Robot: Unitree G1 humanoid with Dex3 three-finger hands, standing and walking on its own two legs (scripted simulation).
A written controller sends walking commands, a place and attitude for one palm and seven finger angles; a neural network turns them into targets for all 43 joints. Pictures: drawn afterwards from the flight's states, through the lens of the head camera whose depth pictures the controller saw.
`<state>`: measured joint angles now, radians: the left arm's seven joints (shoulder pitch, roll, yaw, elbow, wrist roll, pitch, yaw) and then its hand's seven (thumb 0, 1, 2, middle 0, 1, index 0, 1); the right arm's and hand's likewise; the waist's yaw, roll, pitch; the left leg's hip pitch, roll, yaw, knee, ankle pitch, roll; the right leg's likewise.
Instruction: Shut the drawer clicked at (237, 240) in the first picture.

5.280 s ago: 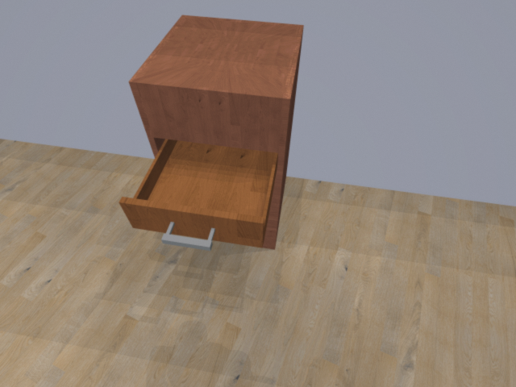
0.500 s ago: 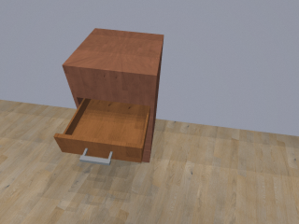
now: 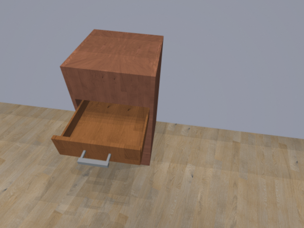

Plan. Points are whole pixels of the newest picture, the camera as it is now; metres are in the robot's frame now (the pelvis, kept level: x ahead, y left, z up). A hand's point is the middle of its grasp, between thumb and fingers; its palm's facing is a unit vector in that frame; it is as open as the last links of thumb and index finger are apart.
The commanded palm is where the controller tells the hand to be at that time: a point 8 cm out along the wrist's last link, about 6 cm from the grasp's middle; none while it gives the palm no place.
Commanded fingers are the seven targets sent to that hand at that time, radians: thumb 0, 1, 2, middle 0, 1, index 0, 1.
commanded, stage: look again from close up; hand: left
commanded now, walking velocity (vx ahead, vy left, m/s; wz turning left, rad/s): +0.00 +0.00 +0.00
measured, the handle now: (95, 158) +0.44 +0.27 -0.24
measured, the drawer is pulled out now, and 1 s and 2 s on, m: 0.26 0.26 0.26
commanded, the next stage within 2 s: shuffle to correct the standing spot in 0.06 s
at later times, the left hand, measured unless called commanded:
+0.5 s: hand out of the picture +0.00 +0.16 -0.18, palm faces +0.05 -0.99 -0.13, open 7.3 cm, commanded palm none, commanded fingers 0.00 0.90 0.90 -0.20 -0.30 -0.20 -0.30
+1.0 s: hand out of the picture +0.13 +0.25 -0.19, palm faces +0.01 -0.97 -0.23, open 7.3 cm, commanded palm none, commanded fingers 0.00 0.90 0.90 -0.20 -0.30 -0.20 -0.30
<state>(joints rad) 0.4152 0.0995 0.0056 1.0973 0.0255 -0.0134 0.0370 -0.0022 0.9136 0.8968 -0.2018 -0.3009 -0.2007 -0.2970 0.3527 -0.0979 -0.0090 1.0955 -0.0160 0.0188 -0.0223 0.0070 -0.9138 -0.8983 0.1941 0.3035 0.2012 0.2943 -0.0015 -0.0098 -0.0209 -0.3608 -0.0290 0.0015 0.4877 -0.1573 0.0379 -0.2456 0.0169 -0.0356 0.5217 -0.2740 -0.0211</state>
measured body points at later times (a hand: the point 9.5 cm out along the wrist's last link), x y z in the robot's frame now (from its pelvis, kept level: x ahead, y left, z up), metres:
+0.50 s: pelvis +0.05 +0.01 +0.00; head +0.04 +0.02 +0.45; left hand +0.00 +0.21 -0.17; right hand +0.01 -0.20 -0.16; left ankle +0.08 +0.10 -0.73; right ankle +0.02 -0.11 -0.73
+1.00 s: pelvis +0.13 +0.06 -0.02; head +0.15 +0.07 +0.43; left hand +0.13 +0.31 -0.18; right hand +0.16 -0.19 -0.16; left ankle +0.18 +0.18 -0.73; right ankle +0.05 -0.06 -0.69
